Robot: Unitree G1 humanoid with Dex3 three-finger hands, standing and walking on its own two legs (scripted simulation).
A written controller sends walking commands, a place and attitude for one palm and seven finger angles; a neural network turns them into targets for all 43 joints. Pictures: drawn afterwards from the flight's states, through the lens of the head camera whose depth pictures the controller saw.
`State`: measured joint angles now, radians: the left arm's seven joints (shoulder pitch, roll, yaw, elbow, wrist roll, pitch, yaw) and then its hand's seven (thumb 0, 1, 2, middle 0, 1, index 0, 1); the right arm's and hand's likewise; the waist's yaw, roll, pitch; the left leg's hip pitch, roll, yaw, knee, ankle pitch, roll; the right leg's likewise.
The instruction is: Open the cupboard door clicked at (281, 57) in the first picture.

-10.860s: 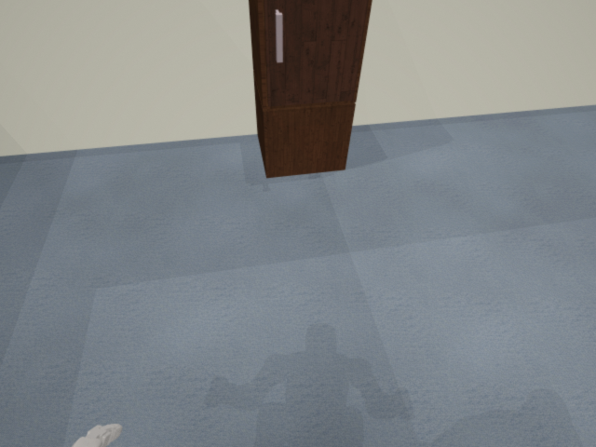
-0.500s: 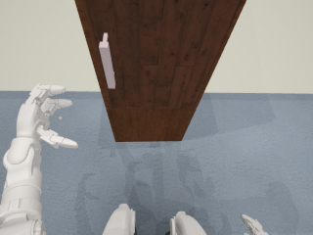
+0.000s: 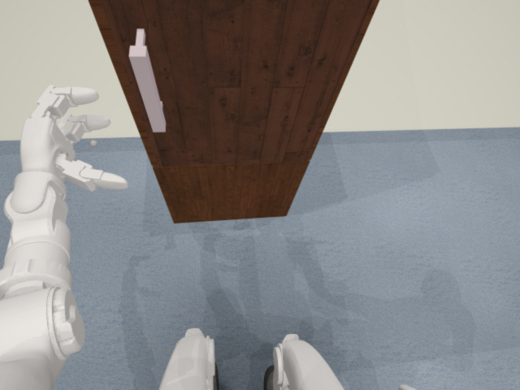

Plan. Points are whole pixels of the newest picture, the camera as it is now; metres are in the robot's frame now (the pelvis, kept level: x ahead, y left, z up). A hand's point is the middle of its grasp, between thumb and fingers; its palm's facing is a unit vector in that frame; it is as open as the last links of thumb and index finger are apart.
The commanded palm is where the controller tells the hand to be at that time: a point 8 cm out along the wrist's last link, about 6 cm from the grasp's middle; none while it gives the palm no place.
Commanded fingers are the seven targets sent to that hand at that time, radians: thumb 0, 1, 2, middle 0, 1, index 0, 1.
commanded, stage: move the hooked fingers beside the handle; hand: left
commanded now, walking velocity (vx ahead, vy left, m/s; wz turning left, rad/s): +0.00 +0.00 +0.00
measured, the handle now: (150, 85) +0.59 +0.17 +0.05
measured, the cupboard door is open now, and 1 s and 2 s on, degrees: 0 0 0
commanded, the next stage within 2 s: slide the fingers in behind the handle in 1.18 s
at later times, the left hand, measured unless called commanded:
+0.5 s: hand (116, 108) +0.53 +0.21 +0.05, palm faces +0.07 -1.00 -0.02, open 14.0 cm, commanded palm +0.50 +0.25 +0.04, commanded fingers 0.00 -0.50 0.30 -0.30 -1.20 -0.30 -1.20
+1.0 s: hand (113, 115) +0.52 +0.22 +0.05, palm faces +0.07 -1.00 -0.01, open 14.0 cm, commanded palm +0.50 +0.25 +0.04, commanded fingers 0.00 -0.50 0.30 -0.30 -1.20 -0.30 -1.20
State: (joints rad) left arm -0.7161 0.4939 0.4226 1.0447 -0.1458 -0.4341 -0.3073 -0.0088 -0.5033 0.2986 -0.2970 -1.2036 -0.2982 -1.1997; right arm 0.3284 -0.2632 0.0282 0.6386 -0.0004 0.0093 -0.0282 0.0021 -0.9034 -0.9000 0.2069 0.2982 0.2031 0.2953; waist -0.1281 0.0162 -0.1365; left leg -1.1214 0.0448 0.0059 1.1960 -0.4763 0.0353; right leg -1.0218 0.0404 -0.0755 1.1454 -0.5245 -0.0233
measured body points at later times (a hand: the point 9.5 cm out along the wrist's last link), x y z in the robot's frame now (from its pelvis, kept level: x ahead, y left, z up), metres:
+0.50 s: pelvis +0.00 -0.01 -0.01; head +0.16 +0.02 +0.41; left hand +0.52 +0.27 +0.06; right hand +0.00 -0.27 -0.11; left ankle +0.04 +0.10 -0.64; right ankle +0.01 -0.11 -0.64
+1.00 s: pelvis +0.01 +0.00 -0.01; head +0.16 +0.03 +0.41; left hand +0.51 +0.27 +0.05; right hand +0.02 -0.28 -0.11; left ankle +0.04 +0.10 -0.64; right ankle +0.01 -0.11 -0.64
